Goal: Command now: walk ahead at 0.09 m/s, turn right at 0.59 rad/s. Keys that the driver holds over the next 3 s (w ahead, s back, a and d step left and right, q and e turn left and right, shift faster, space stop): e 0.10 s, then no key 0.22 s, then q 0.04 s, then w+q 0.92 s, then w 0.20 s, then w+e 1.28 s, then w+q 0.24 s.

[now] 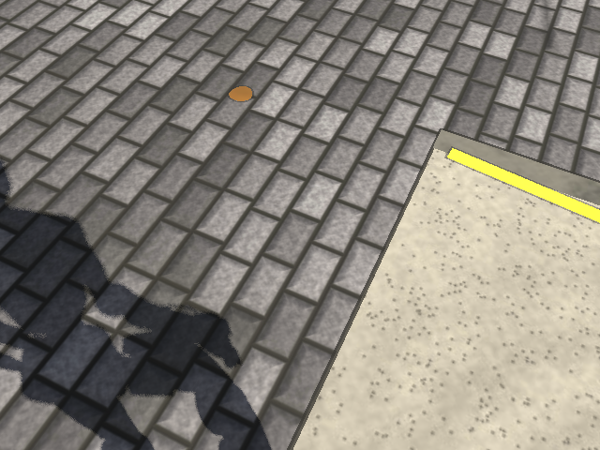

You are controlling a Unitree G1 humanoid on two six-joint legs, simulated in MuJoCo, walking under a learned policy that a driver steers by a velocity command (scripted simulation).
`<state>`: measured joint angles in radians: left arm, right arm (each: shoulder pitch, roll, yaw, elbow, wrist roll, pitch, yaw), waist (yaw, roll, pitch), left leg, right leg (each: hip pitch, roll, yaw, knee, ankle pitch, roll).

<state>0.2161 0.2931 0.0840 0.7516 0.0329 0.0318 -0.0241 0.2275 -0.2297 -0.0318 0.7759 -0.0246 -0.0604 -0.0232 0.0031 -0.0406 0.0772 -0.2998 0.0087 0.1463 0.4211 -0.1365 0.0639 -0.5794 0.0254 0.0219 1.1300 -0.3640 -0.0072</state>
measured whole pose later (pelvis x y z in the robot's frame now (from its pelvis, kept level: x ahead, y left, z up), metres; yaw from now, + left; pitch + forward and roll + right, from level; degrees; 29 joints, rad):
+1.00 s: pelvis +0.20 +0.03 +0.00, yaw +11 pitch +3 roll -1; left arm 0.08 0.27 0.03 0.76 0.04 -0.02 -0.04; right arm 0.51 -0.22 -0.05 0.88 0.00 -0.05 0.00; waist -0.06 -0.04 0.01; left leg 0.03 -0.10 -0.14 0.24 -0.30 0.11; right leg -0.67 -0.04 0.00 0.83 -0.10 0.03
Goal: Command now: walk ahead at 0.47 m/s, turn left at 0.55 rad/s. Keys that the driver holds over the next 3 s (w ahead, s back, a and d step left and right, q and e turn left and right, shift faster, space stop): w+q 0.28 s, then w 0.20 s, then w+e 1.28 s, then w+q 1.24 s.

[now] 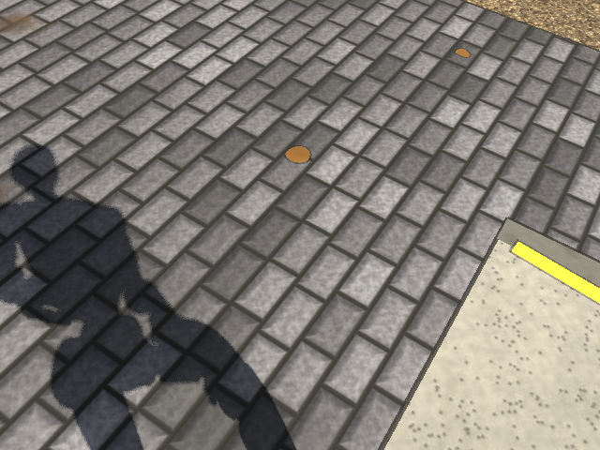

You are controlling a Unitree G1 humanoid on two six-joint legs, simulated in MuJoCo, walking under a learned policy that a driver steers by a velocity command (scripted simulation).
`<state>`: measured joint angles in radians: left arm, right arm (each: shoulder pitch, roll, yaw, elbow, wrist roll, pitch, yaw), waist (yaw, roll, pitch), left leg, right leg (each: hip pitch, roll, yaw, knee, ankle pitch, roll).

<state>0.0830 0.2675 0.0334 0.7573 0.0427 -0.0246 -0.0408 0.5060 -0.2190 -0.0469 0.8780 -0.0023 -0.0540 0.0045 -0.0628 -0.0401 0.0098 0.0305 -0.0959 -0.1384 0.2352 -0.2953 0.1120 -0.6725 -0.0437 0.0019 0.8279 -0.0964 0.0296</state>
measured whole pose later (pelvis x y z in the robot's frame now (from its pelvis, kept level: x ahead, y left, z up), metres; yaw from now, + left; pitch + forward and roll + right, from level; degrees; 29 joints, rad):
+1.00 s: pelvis +0.52 +0.09 +0.00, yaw +3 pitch +1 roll +1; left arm 0.15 0.26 0.06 0.83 0.03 0.00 -0.06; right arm 0.41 -0.23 -0.04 0.93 -0.02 -0.10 -0.01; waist -0.03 -0.04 0.03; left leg 0.01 -0.02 0.24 0.25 -0.28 0.04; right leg -0.67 -0.08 -0.04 0.88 -0.04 -0.05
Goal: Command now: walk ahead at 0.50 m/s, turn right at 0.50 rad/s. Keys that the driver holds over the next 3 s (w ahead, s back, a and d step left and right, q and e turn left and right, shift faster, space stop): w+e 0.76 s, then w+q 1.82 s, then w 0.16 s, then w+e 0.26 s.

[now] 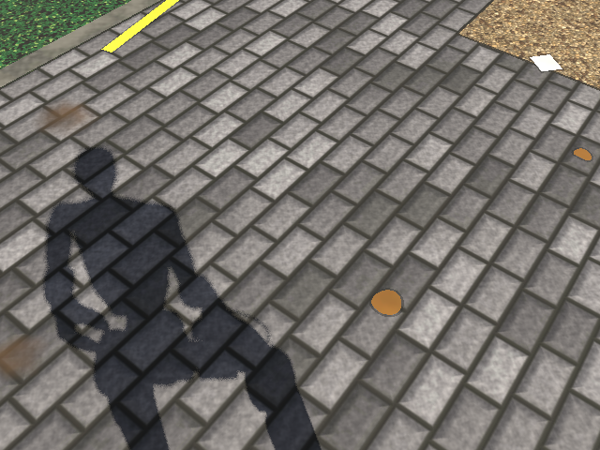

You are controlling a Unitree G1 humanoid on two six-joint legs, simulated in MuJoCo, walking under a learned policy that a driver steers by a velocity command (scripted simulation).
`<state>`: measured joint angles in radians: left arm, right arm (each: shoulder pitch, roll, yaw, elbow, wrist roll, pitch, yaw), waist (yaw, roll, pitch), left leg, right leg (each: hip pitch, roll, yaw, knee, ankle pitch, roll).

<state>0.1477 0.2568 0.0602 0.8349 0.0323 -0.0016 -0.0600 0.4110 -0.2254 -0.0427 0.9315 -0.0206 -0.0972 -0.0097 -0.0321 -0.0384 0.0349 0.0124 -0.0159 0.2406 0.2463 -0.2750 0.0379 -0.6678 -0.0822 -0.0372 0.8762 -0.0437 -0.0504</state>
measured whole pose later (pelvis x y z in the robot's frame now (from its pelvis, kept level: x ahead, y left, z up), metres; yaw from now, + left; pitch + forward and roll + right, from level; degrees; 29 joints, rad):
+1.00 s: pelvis +0.54 -0.12 +0.00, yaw -28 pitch +1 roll +1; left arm 0.15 0.28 0.03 0.77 0.05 -0.03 -0.04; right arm 0.40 -0.25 -0.04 0.89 -0.01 -0.08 0.02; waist -0.05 -0.04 0.02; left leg -0.14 -0.05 0.03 0.31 -0.19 0.05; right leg -0.55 -0.04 0.03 0.88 -0.23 -0.01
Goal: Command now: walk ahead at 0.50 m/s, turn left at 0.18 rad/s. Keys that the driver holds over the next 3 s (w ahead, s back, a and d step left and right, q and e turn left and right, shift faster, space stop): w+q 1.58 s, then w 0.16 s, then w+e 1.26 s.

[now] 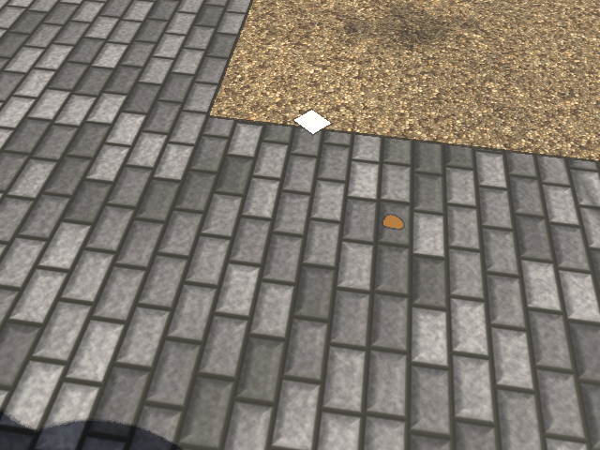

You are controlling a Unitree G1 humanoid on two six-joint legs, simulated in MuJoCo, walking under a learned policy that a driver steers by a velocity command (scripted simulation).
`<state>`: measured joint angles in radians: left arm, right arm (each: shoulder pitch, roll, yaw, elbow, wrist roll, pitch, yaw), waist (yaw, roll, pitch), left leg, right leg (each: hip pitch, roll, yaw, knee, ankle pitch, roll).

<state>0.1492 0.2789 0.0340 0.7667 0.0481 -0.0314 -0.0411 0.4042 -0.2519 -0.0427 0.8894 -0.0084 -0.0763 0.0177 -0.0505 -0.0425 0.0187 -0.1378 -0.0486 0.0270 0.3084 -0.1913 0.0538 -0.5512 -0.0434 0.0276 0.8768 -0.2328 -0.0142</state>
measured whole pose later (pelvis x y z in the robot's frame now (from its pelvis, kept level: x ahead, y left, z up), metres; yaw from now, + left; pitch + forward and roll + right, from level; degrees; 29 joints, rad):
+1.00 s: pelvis +0.47 +0.12 +0.00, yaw +34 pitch +1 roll +0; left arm 0.13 0.26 0.04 0.73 0.05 -0.02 -0.02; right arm 0.38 -0.27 -0.07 0.83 0.00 -0.04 0.01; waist -0.05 -0.03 0.04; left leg -0.11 -0.16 -0.07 0.31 -0.20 0.14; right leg -0.66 -0.13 0.04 0.90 -0.15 0.05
